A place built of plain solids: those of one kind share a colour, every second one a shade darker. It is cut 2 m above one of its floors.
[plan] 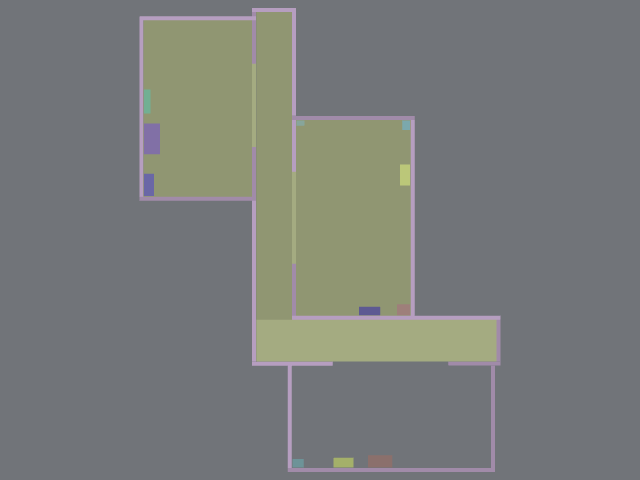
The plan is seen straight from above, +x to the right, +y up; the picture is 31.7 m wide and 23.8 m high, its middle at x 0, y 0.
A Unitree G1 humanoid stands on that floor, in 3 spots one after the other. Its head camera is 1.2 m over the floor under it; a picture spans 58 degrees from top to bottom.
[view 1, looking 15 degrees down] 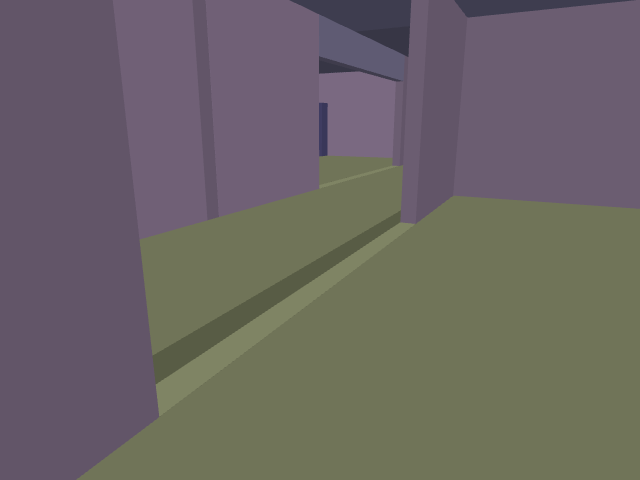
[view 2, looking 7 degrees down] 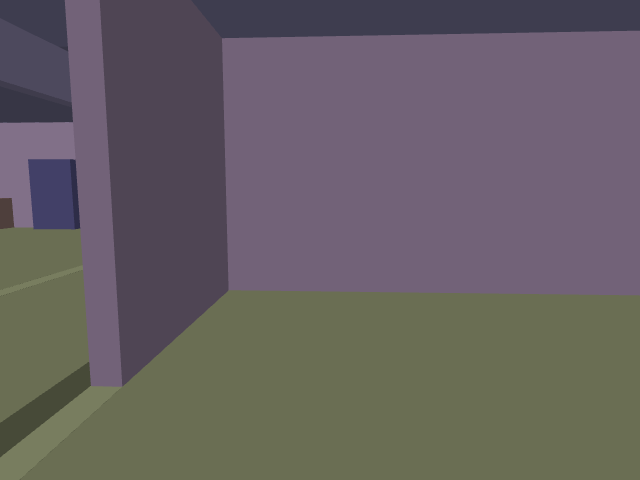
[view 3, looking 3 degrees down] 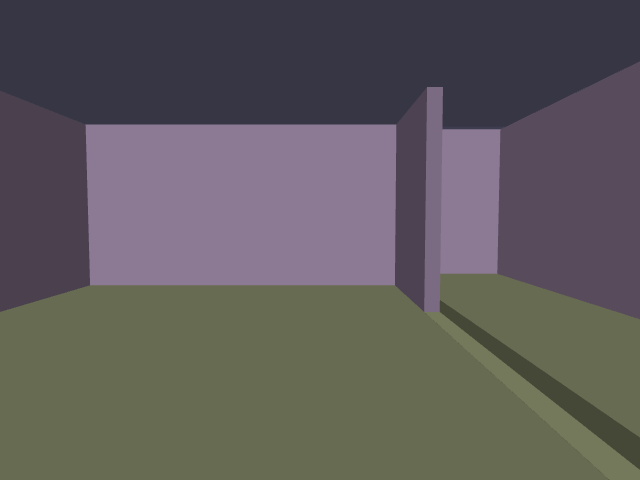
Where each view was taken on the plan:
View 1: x -4.69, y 9.84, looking -63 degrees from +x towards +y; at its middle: floor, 4.05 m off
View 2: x -4.69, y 7.04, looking -87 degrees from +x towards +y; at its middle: wall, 4.94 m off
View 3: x -4.69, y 3.29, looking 90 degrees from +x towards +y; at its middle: wall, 7.62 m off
